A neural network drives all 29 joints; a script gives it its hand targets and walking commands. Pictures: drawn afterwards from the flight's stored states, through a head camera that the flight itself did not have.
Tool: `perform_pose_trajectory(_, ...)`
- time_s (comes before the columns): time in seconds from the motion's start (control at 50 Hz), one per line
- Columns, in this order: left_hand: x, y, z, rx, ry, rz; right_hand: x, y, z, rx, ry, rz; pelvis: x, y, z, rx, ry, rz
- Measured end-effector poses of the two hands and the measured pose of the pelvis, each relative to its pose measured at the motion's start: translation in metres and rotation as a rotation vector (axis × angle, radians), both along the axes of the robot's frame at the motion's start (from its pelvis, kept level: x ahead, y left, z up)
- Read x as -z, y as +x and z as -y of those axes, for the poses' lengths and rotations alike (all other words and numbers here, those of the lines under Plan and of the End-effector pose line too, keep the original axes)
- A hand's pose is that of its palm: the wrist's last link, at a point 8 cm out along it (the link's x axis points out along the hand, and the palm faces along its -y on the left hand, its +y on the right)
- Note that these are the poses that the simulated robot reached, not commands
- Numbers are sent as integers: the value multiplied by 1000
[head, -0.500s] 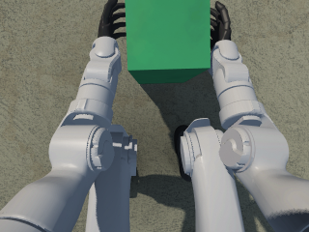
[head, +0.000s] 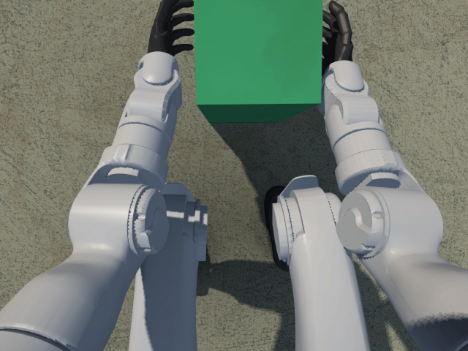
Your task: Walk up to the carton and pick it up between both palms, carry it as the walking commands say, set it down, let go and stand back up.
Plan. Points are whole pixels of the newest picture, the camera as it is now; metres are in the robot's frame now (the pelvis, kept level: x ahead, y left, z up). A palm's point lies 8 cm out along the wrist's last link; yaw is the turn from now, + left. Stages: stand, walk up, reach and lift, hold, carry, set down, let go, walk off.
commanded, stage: set down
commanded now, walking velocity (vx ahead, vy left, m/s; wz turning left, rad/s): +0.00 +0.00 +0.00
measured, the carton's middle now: (248, 66) +0.51 -0.04 -0.23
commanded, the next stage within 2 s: let go in 1.72 s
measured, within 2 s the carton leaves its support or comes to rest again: neither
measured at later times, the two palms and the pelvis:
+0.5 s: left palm (128, 60) +0.51 +0.15 -0.16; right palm (351, 78) +0.47 -0.19 -0.17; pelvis +0.00 -0.01 +0.02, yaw +1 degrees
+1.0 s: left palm (78, 16) +0.51 +0.15 -0.02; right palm (420, 47) +0.47 -0.20 -0.02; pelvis +0.02 -0.01 +0.10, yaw +1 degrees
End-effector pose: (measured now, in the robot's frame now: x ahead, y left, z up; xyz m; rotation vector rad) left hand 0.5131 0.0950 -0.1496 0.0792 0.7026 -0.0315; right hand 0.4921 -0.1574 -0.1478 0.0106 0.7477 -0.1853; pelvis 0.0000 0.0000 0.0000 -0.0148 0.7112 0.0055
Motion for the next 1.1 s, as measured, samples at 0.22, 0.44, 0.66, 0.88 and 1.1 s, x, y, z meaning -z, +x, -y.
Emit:
perform_pose_trajectory(0.22, 8, -13, -29, -37, 52, -18, 11, -13, 14, 8, -27, 7, -17, -3, 4, -1, 16, -2)
perform_pose_trajectory(0.44, 8, -9, -54, -62, 48, -22, 18, -22, 29, 7, -28, -11, -19, -2, 8, -10, 17, -38)
perform_pose_trajectory(0.66, -16, 0, -50, -58, 21, 37, -11, -14, 34, 20, -21, 56, -23, 4, 7, -4, 8, -26)
perform_pose_trajectory(0.88, -90, -3, -59, -68, 30, 42, -85, -22, 40, 44, -24, 64, -74, 13, 6, -6, 8, -72)
perform_pose_trajectory(1.1, -154, -1, -58, -61, 28, 60, -153, -17, 41, 51, -24, 91, -124, 19, 7, -7, 8, -98)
